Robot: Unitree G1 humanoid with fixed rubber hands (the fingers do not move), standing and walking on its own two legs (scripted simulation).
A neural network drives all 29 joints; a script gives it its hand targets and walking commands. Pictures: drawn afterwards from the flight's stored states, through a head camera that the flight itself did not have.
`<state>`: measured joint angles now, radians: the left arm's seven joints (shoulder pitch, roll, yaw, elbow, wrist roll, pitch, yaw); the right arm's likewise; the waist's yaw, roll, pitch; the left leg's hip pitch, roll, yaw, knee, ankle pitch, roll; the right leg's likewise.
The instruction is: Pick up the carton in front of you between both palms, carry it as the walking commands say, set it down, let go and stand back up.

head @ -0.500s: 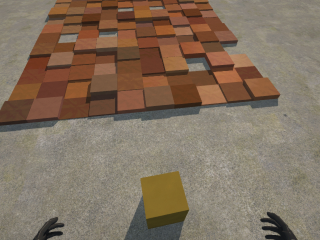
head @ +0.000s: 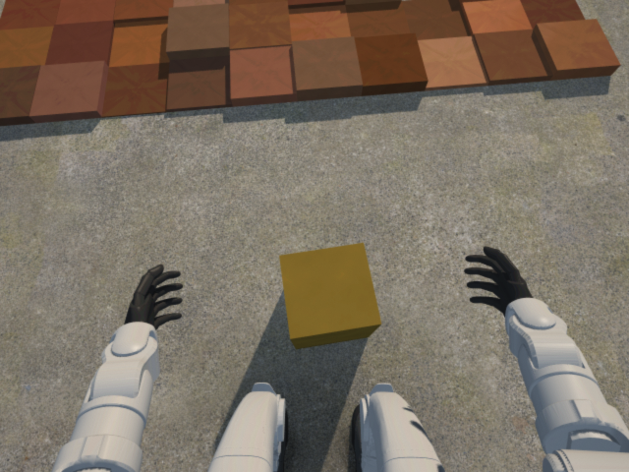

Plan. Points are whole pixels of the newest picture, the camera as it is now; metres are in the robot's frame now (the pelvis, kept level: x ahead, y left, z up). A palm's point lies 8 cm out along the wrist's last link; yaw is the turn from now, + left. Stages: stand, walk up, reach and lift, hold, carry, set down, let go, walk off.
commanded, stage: reach and lift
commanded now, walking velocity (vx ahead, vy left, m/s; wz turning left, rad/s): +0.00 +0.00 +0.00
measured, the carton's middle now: (327, 299) +0.43 -0.01 -0.58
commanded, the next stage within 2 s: none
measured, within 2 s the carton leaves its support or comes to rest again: neither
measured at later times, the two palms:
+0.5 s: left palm (216, 254) +0.41 +0.18 -0.16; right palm (445, 218) +0.48 -0.20 -0.16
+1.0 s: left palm (239, 294) +0.40 +0.19 -0.40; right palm (412, 273) +0.45 -0.20 -0.41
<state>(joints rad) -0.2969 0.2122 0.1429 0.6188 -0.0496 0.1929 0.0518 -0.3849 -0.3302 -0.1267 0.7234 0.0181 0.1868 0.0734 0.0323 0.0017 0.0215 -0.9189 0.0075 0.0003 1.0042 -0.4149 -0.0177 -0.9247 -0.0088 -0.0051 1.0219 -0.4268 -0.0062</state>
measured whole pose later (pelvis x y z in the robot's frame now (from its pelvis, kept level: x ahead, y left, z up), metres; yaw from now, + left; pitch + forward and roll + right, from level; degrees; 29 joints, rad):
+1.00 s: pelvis -0.07 +0.00 -0.25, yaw +3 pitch +48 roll +4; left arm -1.03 0.16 0.21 0.79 -0.17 0.05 0.19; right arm -1.19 -0.43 -0.07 0.98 0.15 0.06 -0.02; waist 0.04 0.01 0.04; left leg -2.17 -0.01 0.01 1.85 -0.51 -0.04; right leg -2.20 -0.01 0.03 1.89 -0.52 -0.01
